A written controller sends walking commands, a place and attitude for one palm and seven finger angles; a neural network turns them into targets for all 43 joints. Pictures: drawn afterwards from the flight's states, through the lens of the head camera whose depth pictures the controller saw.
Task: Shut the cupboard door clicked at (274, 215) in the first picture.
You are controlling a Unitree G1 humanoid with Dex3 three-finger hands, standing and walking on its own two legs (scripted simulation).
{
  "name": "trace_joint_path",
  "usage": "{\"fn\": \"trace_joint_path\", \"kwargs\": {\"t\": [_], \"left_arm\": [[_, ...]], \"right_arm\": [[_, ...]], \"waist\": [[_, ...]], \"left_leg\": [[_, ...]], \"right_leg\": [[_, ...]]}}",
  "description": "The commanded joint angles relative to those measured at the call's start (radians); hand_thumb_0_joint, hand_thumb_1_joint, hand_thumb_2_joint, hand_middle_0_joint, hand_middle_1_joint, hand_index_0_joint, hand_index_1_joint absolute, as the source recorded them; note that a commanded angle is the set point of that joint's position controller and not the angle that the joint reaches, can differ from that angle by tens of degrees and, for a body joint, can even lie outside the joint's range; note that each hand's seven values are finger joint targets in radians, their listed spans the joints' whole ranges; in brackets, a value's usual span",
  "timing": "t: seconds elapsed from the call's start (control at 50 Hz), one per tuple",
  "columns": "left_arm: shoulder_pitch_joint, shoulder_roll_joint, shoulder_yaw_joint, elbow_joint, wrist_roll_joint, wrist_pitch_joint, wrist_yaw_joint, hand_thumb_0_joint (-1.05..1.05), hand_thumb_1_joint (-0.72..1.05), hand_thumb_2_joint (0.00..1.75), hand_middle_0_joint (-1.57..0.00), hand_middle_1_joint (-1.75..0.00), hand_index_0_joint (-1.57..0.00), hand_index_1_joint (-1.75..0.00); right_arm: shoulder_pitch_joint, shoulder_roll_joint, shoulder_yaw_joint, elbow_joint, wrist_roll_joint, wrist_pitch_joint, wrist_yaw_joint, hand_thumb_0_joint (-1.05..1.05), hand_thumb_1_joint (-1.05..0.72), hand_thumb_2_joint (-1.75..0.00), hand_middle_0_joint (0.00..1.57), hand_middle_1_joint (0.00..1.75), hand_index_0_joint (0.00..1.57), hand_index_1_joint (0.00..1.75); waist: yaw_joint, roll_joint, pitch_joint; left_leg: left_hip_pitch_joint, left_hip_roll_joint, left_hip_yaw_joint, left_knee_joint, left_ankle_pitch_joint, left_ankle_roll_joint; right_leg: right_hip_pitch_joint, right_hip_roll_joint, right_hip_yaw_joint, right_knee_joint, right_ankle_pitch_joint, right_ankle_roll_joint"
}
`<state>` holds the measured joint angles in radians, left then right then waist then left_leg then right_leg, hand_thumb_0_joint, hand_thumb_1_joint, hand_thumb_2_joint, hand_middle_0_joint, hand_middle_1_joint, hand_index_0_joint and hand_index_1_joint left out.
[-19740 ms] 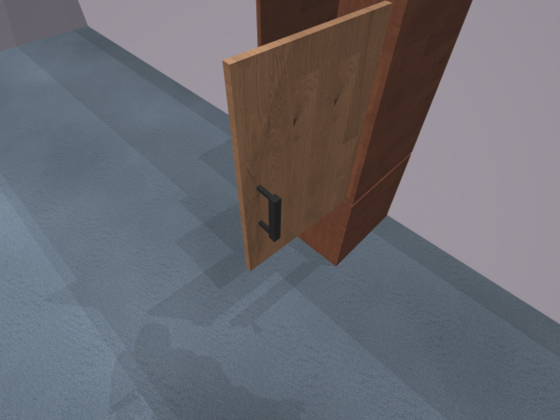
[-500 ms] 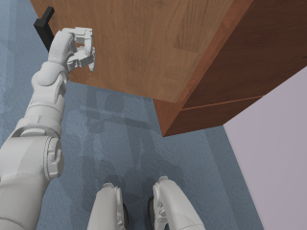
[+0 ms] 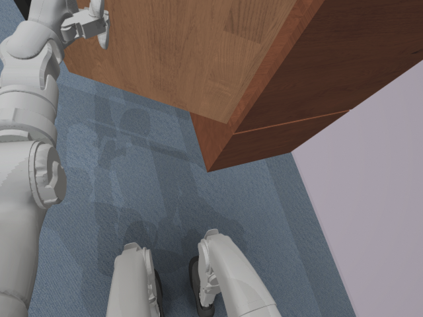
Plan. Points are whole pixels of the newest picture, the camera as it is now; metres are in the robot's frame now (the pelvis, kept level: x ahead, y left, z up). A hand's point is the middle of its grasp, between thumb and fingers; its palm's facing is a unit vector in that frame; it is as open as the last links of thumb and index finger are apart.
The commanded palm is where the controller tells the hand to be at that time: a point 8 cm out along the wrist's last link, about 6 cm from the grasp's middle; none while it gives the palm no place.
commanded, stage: pull the fist back off the door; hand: left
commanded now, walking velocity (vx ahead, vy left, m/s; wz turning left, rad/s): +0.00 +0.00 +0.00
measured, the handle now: out of the picture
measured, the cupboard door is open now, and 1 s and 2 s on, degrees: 59 53 53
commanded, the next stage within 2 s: draw the hand back to the body in 0.98 s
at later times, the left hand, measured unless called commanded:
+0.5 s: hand (119, 21) +0.58 +0.08 +0.08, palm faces +0.08 -1.00 -0.01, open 3.1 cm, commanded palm +0.54 +0.11 +0.08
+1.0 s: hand (126, 72) +0.50 +0.07 +0.08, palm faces +0.08 -1.00 -0.04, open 3.1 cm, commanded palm +0.47 +0.12 +0.08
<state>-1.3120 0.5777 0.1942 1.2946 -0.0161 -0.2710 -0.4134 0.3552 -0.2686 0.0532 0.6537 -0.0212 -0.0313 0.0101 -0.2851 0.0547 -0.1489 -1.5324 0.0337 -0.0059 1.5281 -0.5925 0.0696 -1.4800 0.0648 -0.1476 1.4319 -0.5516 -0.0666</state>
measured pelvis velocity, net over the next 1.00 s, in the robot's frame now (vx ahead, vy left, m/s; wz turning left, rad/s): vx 0.02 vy -0.01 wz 0.06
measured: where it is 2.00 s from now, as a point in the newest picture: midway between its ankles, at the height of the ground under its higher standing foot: (179, 305)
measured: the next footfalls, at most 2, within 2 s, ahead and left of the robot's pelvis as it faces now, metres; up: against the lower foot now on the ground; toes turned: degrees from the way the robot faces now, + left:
none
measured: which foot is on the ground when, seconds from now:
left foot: down 0.00-1.00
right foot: down 0.00-1.00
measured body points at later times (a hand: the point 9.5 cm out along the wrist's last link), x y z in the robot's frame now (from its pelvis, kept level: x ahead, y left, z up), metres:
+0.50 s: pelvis +0.02 +0.00 +0.03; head +0.20 +0.02 +0.44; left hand +0.57 +0.13 +0.08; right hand -0.02 -0.24 -0.07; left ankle +0.04 +0.08 -0.56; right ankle +0.05 -0.09 -0.56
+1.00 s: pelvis +0.02 -0.01 +0.05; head +0.16 +0.00 +0.47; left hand +0.48 +0.13 +0.08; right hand +0.09 -0.27 -0.08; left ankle +0.04 +0.08 -0.56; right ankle +0.05 -0.09 -0.56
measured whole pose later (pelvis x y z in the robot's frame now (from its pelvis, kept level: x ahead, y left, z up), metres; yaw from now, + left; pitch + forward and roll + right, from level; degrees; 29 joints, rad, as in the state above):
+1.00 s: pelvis +0.02 -0.01 +0.05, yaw +4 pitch +27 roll -1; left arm -0.82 0.14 0.13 1.11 0.03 -0.61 0.21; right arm 0.26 -0.24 -0.03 0.64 -0.06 0.06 0.10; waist -0.15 0.03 -0.18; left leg -1.24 0.00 0.03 1.33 -0.56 0.04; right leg -1.22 0.04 -0.10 1.30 -0.55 -0.08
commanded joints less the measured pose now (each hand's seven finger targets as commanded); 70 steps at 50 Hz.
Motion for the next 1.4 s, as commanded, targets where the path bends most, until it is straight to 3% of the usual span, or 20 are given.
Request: {"fn": "trace_joint_path", "kwargs": {"t": [0.0, 0.08, 0.1, 0.14, 0.18, 0.24, 0.28, 0.32, 0.36, 0.44, 0.5, 0.56, 0.78, 1.06, 1.08, 1.1, 1.16, 1.24, 1.3, 1.38], "left_arm": [[-0.566, 0.11, 0.014, -0.225, -0.008, -0.033, -0.011, 0.0, 0.9, 0.9, -1.3, -1.5, -1.3, -1.5], [-0.614, 0.089, -0.006, -0.238, -0.002, -0.011, -0.014, 0.0, 0.9, 0.9, -1.3, -1.5, -1.3, -1.5], [-0.541, 0.153, 0.225, -0.221, -0.076, 0.004, 0.177, 0.0, 0.9, 0.9, -1.3, -1.5, -1.3, -1.5], [-0.468, 0.062, 0.206, -0.174, -0.059, 0.0, 0.347, 0.0, 0.9, 0.9, -1.3, -1.5, -1.3, -1.5], [-0.45, -0.018, 0.191, -0.256, -0.021, -0.051, 0.505, 0.0, 0.9, 0.9, -1.3, -1.5, -1.3, -1.5], [-0.473, -0.084, 0.084, -0.343, 0.129, -0.169, 0.647, 0.0, 0.9, 0.9, -1.3, -1.5, -1.3, -1.5], [-0.477, -0.094, 0.046, -0.339, 0.148, -0.2, 0.63, 0.0, 0.9, 0.9, -1.3, -1.5, -1.3, -1.5], [-0.464, -0.103, 0.045, -0.332, 0.111, -0.203, 0.588, 0.0, 0.9, 0.9, -1.3, -1.5, -1.3, -1.5], [-0.42, -0.054, 0.105, -0.334, 0.075, -0.209, 0.565, 0.0, 0.9, 0.9, -1.3, -1.5, -1.3, -1.5], [-0.246, -0.073, 0.141, -0.285, 0.062, -0.244, 0.582, 0.0, 0.9, 0.9, -1.3, -1.5, -1.3, -1.5], [-0.101, -0.184, 0.079, -0.252, 0.071, -0.28, 0.597, 0.0, 0.9, 0.9, -1.3, -1.5, -1.3, -1.5], [-0.056, -0.211, 0.064, -0.231, 0.07, -0.3, 0.602, 0.0, 0.9, 0.9, -1.3, -1.5, -1.3, -1.5], [0.003, -0.334, -0.047, -0.435, 0.053, -0.418, 0.612, 0.0, 0.9, 0.9, -1.3, -1.5, -1.3, -1.5], [0.031, -0.308, -0.032, -0.31, 0.051, -0.413, 0.631, 0.0, 0.9, 0.9, -1.3, -1.5, -1.3, -1.5], [0.031, -0.297, -0.022, -0.304, 0.051, -0.412, 0.627, 0.0, 0.9, 0.9, -1.3, -1.5, -1.3, -1.5], [0.089, -0.243, 0.031, -0.345, 0.043, -0.412, 0.624, 0.0, 0.9, 0.9, -1.3, -1.5, -1.3, -1.5], [0.246, -0.247, 0.02, -0.547, 0.012, -0.399, 0.586, 0.0, 0.9, 0.9, -1.3, -1.5, -1.3, -1.5], [0.455, -0.303, -0.05, -0.724, -0.052, -0.3, 0.534, 0.0, 0.9, 0.9, -1.3, -1.5, -1.3, -1.5], [0.495, -0.316, -0.084, -0.832, -0.086, -0.261, 0.515, 0.0, 0.9, 0.9, -1.3, -1.5, -1.3, -1.5], [0.586, -0.321, -0.114, -0.935, -0.099, -0.279, 0.496, 0.0, 0.9, 0.9, -1.3, -1.5, -1.3, -1.5]], "right_arm": [[0.246, -0.215, -0.069, -0.006, -0.004, -0.014, -0.017, 0.0, -0.9, -0.9, 0.2, 0.3, 0.2, 0.3], [0.253, -0.216, -0.071, 0.003, -0.007, -0.021, -0.02, 0.0, -0.9, -0.9, 0.2, 0.3, 0.2, 0.3], [0.318, -0.198, -0.05, -0.042, -0.03, -0.018, -0.008, 0.0, -0.9, -0.9, 0.2, 0.3, 0.2, 0.3], [0.312, -0.186, -0.054, -0.043, -0.047, -0.011, 0.025, 0.0, -0.9, -0.9, 0.2, 0.3, 0.2, 0.3], [0.305, -0.172, -0.066, -0.056, -0.071, -0.007, 0.058, 0.0, -0.9, -0.9, 0.2, 0.3, 0.2, 0.3], [0.324, -0.169, -0.097, -0.028, -0.092, 0.002, 0.107, 0.0, -0.9, -0.9, 0.2, 0.3, 0.2, 0.3], [0.327, -0.175, -0.11, -0.006, -0.084, 0.02, 0.117, 0.0, -0.9, -0.9, 0.2, 0.3, 0.2, 0.3], [0.32, -0.176, -0.114, -0.005, -0.07, 0.031, 0.113, 0.0, -0.9, -0.9, 0.2, 0.3, 0.2, 0.3], [0.31, -0.176, -0.109, -0.011, -0.062, 0.037, 0.105, 0.0, -0.9, -0.9, 0.2, 0.3, 0.2, 0.3], [0.293, -0.159, -0.101, -0.022, -0.064, 0.047, 0.106, 0.0, -0.9, -0.9, 0.2, 0.3, 0.2, 0.3], [0.267, -0.144, -0.111, -0.032, -0.063, 0.056, 0.118, 0.0, -0.9, -0.9, 0.2, 0.3, 0.2, 0.3], [0.247, -0.147, -0.117, -0.033, -0.059, 0.067, 0.118, 0.0, -0.9, -0.9, 0.2, 0.3, 0.2, 0.3], [0.15, -0.134, -0.147, -0.043, -0.048, 0.081, 0.103, 0.0, -0.9, -0.9, 0.2, 0.3, 0.2, 0.3], [0.07, -0.126, -0.124, -0.044, -0.041, 0.078, 0.072, 0.0, -0.9, -0.9, 0.2, 0.3, 0.2, 0.3], [0.072, -0.126, -0.123, -0.044, -0.041, 0.078, 0.072, 0.0, -0.9, -0.9, 0.2, 0.3, 0.2, 0.3], [0.073, -0.13, -0.125, -0.062, -0.039, 0.079, 0.073, 0.0, -0.9, -0.9, 0.2, 0.3, 0.2, 0.3], [0.063, -0.123, -0.127, -0.121, -0.019, 0.089, 0.075, 0.0, -0.9, -0.9, 0.2, 0.3, 0.2, 0.3], [0.051, -0.118, -0.126, -0.163, 0.019, 0.097, 0.059, 0.0, -0.9, -0.9, 0.2, 0.3, 0.2, 0.3], [0.023, -0.11, -0.121, -0.17, 0.038, 0.086, 0.027, 0.0, -0.9, -0.9, 0.2, 0.3, 0.2, 0.3], [-0.01, -0.105, -0.113, -0.161, 0.042, 0.052, -0.001, 0.0, -0.9, -0.9, 0.2, 0.3, 0.2, 0.3]], "waist": [[-0.069, 0.256, -0.646], [-0.086, 0.27, -0.661], [-0.02, 0.251, -0.656], [-0.026, 0.185, -0.628], [-0.004, 0.224, -0.661], [-0.034, 0.229, -0.728], [-0.047, 0.229, -0.721], [-0.046, 0.196, -0.728], [-0.01, 0.213, -0.747], [0.034, 0.148, -0.654], [0.041, 0.082, -0.568], [0.039, 0.026, -0.504], [0.075, 0.062, -0.613], [0.069, -0.035, -0.506], [0.075, -0.039, -0.504], [0.119, -0.026, -0.555], [0.19, 0.045, -0.709], [0.189, -0.092, -0.584], [0.18, -0.148, -0.424], [0.192, -0.091, -0.352]], "left_leg": [[0.62, 0.001, -0.139, -0.126, 0.429, -0.013], [0.638, 0.004, -0.144, -0.115, 0.434, -0.011], [0.588, 0.017, -0.158, -0.154, 0.415, -0.024], [0.577, 0.022, -0.167, -0.182, 0.406, -0.032], [0.593, 0.02, -0.152, -0.191, 0.415, -0.042], [0.683, 0.023, -0.158, -0.194, 0.484, -0.049], [0.686, 0.015, -0.147, -0.21, 0.462, -0.049], [0.676, 0.005, -0.135, -0.232, 0.44, -0.044], [0.683, -0.002, -0.123, -0.247, 0.455, -0.045], [0.635, -0.009, -0.093, -0.276, 0.465, -0.042], [0.595, -0.016, -0.069, -0.293, 0.452, -0.042], [0.532, -0.024, -0.051, -0.296, 0.399, -0.035], [0.662, -0.039, -0.038, -0.298, 0.414, -0.042], [0.505, -0.052, -0.023, -0.307, 0.25, -0.031], [0.493, -0.053, -0.021, -0.304, 0.25, -0.031], [0.512, -0.055, -0.017, -0.319, 0.267, -0.035], [0.697, -0.049, -0.016, -0.388, 0.411, -0.047], [0.739, -0.039, -0.006, -0.483, 0.401, -0.037], [0.731, -0.043, 0.013, -0.544, 0.288, -0.027], [0.846, -0.039, 0.004, -0.609, 0.289, -0.028]], "right_leg": [[0.158, 0.01, 0.114, -0.176, 0.245, 0.016], [0.127, 0.013, 0.11, -0.17, 0.247, 0.017], [0.173, 0.003, 0.104, -0.168, 0.245, 0.019], [0.185, 0.0, 0.101, -0.177, 0.233, 0.033], [0.211, -0.009, 0.114, -0.192, 0.245, 0.039], [0.212, -0.006, 0.109, -0.198, 0.297, 0.046], [0.268, -0.006, 0.115, -0.224, 0.308, 0.044], [0.342, -0.005, 0.124, -0.25, 0.328, 0.043], [0.388, -0.007, 0.13, -0.256, 0.354, 0.039], [0.453, -0.007, 0.136, -0.272, 0.396, 0.041], [0.485, -0.009, 0.14, -0.291, 0.422, 0.044], [0.509, -0.014, 0.155, -0.303, 0.418, 0.049], [0.54, -0.03, 0.167, -0.297, 0.45, 0.054], [0.575, -0.041, 0.198, -0.334, 0.321, 0.063], [0.585, -0.042, 0.201, -0.333, 0.325, 0.063], [0.64, -0.043, 0.207, -0.334, 0.338, 0.059], [0.751, -0.036, 0.189, -0.339, 0.481, 0.051], [0.866, -0.031, 0.186, -0.45, 0.494, 0.061], [0.89, -0.043, 0.212, -0.565, 0.353, 0.073], [0.894, -0.044, 0.186, -0.607, 0.329, 0.06]]}}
